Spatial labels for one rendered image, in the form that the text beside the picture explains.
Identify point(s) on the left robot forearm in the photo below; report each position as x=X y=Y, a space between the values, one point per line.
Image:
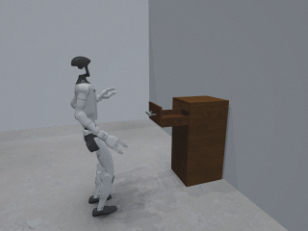
x=98 y=98

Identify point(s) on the right robot forearm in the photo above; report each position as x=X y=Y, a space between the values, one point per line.
x=87 y=123

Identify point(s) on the left robot thigh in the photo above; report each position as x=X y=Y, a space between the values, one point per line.
x=99 y=166

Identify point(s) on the cabinet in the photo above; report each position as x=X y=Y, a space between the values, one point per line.
x=197 y=149

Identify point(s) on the right robot hand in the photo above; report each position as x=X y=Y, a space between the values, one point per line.
x=113 y=141

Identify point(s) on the drawer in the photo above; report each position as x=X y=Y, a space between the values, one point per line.
x=168 y=118

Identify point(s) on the handle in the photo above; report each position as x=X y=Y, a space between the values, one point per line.
x=149 y=113

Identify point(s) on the left robot upper arm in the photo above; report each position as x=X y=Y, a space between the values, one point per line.
x=73 y=102

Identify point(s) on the left robot hand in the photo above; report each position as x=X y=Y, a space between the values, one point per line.
x=105 y=95

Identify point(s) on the right robot upper arm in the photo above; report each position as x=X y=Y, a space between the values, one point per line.
x=83 y=91

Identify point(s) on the left robot shin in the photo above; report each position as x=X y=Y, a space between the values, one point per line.
x=97 y=183

